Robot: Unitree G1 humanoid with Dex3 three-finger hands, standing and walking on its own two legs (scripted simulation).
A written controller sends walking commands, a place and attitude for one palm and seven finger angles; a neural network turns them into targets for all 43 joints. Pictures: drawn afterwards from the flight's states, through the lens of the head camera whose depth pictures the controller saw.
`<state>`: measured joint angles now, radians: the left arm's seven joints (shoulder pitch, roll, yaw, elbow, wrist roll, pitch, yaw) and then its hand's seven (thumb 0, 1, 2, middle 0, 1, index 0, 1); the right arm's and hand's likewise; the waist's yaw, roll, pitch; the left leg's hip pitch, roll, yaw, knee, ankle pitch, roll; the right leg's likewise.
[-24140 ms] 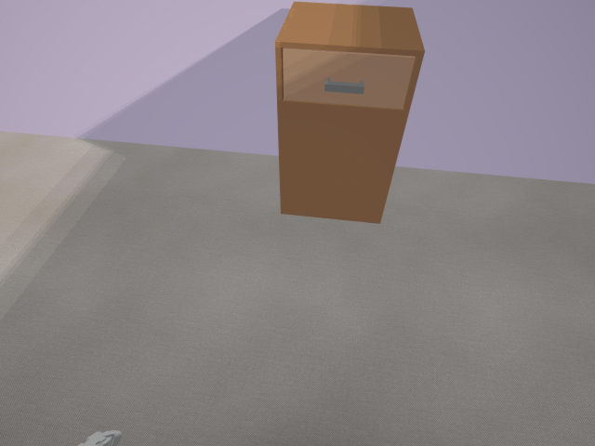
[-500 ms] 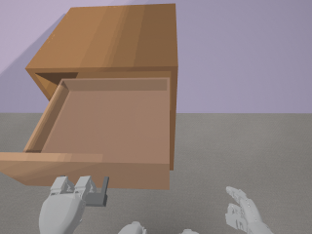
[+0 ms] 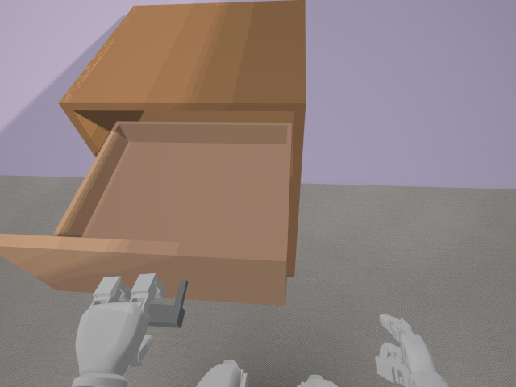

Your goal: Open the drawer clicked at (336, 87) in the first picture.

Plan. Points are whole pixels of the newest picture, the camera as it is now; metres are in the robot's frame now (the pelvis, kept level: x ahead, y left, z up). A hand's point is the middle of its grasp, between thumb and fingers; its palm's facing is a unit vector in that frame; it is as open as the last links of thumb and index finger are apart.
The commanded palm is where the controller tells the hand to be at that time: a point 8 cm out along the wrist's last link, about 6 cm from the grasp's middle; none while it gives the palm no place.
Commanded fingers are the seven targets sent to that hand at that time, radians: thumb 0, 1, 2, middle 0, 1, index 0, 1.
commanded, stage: open the thumb to release the handle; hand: left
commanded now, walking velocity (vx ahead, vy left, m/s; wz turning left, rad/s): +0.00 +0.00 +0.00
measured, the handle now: (143, 298) +0.25 +0.20 +0.00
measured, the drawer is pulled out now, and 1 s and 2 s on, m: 0.30 0.29 0.29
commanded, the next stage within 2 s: lift the hand off the handle in 0.14 s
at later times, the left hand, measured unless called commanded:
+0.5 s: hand (135, 333) +0.20 +0.21 -0.02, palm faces +0.03 -0.09 -1.00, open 13.8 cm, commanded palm +0.19 +0.21 +0.03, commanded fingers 0.00 -0.50 0.30 -0.30 -1.20 -0.30 -1.20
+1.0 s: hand (128, 322) +0.21 +0.21 +0.01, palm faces +0.01 -0.12 -0.99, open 13.5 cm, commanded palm +0.19 +0.21 +0.07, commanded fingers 0.00 -0.50 0.30 -0.30 -1.20 -0.30 -1.20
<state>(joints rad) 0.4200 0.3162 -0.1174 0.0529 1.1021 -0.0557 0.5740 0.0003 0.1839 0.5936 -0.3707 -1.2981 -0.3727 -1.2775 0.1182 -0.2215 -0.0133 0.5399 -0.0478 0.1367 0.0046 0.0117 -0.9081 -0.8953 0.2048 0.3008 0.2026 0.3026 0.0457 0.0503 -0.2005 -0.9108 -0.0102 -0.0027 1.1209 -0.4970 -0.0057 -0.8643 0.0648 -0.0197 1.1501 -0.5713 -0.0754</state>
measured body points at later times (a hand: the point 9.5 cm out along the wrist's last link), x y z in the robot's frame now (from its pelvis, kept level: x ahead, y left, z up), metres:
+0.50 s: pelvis -0.01 +0.01 +0.01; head +0.04 -0.02 +0.45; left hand +0.19 +0.21 +0.04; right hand +0.19 -0.22 -0.10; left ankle +0.03 +0.13 -0.65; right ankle -0.01 -0.07 -0.65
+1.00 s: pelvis +0.00 +0.01 +0.02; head +0.03 -0.01 +0.47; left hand +0.20 +0.22 +0.06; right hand +0.19 -0.22 -0.08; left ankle +0.03 +0.13 -0.65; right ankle -0.01 -0.07 -0.65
